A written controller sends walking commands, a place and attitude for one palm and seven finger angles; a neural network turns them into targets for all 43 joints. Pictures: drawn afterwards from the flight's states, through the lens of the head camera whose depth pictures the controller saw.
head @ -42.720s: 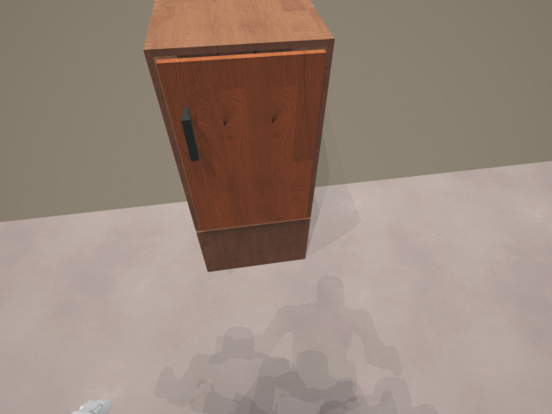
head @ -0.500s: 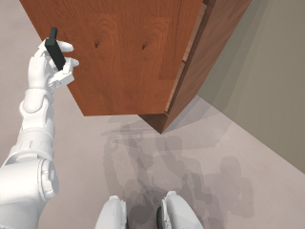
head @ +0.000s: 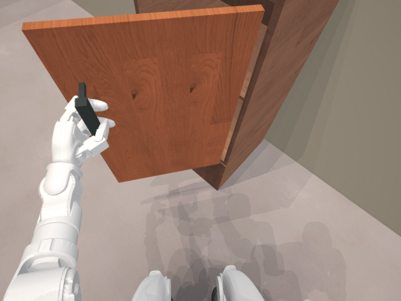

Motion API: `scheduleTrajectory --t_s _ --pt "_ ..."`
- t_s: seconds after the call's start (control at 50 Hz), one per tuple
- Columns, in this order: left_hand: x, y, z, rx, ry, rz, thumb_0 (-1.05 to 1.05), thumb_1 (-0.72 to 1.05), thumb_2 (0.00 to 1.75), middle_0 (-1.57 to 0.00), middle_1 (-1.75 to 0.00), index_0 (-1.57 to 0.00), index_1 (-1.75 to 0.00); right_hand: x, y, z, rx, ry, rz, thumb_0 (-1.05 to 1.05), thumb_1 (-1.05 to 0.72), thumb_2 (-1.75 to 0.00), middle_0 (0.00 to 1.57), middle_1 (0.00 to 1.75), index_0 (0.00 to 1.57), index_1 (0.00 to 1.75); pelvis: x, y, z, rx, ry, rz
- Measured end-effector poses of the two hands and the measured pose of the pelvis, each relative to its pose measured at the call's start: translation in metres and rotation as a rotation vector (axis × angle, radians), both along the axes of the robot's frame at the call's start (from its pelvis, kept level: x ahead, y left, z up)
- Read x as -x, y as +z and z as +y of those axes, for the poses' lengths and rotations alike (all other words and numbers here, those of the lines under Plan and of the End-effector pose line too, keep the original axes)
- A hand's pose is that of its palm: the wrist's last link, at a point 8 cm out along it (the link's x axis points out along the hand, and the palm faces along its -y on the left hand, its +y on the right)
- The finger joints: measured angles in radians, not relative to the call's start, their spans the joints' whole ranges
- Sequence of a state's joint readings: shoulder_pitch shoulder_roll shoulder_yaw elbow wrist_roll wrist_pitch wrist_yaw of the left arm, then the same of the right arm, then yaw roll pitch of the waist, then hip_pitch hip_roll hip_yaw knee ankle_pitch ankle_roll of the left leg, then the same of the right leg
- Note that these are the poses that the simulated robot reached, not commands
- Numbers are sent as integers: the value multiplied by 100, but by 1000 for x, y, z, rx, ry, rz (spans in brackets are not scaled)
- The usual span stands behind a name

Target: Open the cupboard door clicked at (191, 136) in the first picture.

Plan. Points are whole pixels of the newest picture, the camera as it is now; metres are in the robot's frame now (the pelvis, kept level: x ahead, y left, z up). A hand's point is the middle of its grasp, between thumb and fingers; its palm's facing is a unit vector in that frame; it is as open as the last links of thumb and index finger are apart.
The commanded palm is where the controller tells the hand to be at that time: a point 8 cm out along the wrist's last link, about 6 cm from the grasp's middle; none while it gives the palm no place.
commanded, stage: pull the door open along its arc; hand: left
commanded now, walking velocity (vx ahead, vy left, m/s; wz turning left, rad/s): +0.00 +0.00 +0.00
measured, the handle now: (92, 114) +0.47 +0.21 +0.05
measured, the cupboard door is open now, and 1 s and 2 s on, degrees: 55 92 93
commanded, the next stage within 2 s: open thumb and fingers to let go in 0.70 s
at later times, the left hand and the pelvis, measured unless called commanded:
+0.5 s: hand (145, 195) +0.30 +0.09 +0.04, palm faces +0.43 -0.90 +0.01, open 6.0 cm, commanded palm +0.24 +0.14 +0.04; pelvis +0.00 -0.03 +0.00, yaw +3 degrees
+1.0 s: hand (173, 217) +0.27 +0.04 +0.04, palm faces +0.43 -0.90 -0.02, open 6.5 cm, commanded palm +0.21 +0.09 +0.04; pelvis +0.00 -0.06 +0.00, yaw +6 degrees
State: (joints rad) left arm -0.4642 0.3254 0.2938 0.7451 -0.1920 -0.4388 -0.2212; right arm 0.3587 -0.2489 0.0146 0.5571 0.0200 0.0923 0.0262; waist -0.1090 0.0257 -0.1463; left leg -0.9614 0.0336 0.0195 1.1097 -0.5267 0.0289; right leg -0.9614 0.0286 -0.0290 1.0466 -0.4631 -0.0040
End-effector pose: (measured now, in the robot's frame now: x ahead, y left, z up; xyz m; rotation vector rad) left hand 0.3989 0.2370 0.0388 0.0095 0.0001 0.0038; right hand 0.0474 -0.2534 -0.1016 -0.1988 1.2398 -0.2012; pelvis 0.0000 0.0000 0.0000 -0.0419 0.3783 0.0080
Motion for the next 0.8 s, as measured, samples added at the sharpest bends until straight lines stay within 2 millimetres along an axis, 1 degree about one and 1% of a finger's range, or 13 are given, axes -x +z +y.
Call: scheduleTrajectory --t_s 0.06,0.1,0.18,0.28,0.36,0.42,0.5,0.68,0.8 --pt "22 -1 -7 15 -2 -2 1 73 74 -36 -135 -35 -135 -20 5 1 -5 20 -58 1 -91 -89 20 30 21 30 -3 3 0 -3 0 -13" --pt "38 -2 -15 56 61 -8 1 72 74 -36 -134 -35 -134 -35 7 3 -8 44 -103 1 -91 -89 20 30 20 30 -4 5 0 -6 -1 -21" --pt "64 -3 -35 86 209 -22 1 70 75 -36 -134 -36 -131 -70 9 10 -24 114 -190 1 -91 -89 20 30 20 30 -4 4 -2 -14 5 -34" --pt "90 -2 -58 65 351 -26 1 70 77 -37 -132 -35 -130 -107 8 22 -60 196 -278 1 -91 -89 20 30 20 30 -2 1 -8 -22 17 -52" --pt "107 0 -75 42 419 -19 1 70 77 -36 -131 -35 -131 -125 9 31 -90 238 -321 1 -91 -89 20 30 20 30 -1 0 -15 -28 28 -68" --pt "121 1 -87 26 440 -8 1 70 77 -36 -131 -35 -132 -131 10 33 -107 255 -340 1 -91 -89 20 30 20 30 -1 1 -21 -32 36 -80" --pt "138 3 -104 17 440 9 1 70 76 -34 -131 -35 -133 -132 11 31 -118 264 -350 1 -91 -89 20 30 21 30 -2 3 -27 -36 46 -96" --pt "168 5 -140 22 415 39 2 71 76 -31 -132 -36 -134 -127 11 12 -103 265 -369 1 -91 -89 20 30 21 30 -4 5 -41 -50 58 -109" --pt "181 6 -157 -6 366 52 1 71 76 -32 -133 -37 -134 -133 12 3 -103 269 -420 1 -91 -89 20 30 20 30 -5 3 -50 -56 65 -111"
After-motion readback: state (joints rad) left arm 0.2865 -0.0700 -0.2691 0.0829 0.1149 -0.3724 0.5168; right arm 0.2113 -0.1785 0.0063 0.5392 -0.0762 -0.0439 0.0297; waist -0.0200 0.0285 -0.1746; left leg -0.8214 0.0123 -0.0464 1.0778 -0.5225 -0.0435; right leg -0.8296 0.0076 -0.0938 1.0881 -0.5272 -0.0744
